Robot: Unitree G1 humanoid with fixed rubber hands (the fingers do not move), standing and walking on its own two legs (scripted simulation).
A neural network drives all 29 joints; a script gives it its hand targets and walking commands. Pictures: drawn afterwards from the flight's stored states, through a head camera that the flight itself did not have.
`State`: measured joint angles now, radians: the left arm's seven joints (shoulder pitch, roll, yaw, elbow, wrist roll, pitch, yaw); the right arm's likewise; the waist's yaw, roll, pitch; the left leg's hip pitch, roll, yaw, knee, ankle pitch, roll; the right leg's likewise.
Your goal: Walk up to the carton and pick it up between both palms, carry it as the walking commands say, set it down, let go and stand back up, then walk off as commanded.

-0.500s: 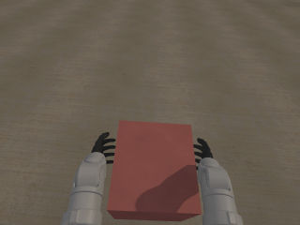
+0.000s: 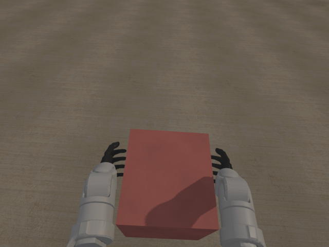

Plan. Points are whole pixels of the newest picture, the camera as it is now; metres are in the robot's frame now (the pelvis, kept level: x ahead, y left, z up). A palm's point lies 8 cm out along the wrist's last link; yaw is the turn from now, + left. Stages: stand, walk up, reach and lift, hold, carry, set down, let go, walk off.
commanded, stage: reach and lift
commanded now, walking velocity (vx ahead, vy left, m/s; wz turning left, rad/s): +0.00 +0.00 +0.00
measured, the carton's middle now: (165, 187) +0.31 +0.01 -0.05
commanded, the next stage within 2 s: hold in 0.54 s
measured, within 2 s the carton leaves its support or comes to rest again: neither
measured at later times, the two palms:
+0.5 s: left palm (109, 169) +0.29 +0.15 +0.05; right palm (228, 177) +0.29 -0.15 +0.04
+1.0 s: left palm (108, 171) +0.28 +0.15 +0.05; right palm (227, 177) +0.29 -0.15 +0.04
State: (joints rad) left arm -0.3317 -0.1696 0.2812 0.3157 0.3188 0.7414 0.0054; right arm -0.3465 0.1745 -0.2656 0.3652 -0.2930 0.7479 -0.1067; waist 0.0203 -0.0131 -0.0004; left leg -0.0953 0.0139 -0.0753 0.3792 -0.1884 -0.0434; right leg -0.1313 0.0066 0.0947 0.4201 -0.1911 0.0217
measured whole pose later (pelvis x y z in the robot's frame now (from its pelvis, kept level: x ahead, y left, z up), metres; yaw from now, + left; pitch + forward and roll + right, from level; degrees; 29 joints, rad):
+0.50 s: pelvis +0.00 +0.01 +0.00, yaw +0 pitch -6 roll +0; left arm -0.29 -0.16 0.20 0.28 0.29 0.76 0.01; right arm -0.30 0.15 -0.25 0.32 -0.30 0.74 -0.06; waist 0.01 0.00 0.01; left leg -0.07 0.01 -0.08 0.35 -0.18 -0.04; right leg -0.09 0.00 0.09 0.38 -0.18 0.03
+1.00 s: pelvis +0.00 +0.00 +0.00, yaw +1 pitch -6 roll +0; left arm -0.27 -0.15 0.21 0.25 0.28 0.75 0.01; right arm -0.29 0.16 -0.24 0.30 -0.27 0.74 -0.10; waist 0.01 0.00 0.00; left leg -0.10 0.01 -0.09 0.39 -0.19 -0.04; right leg -0.13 0.01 0.08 0.41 -0.19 0.02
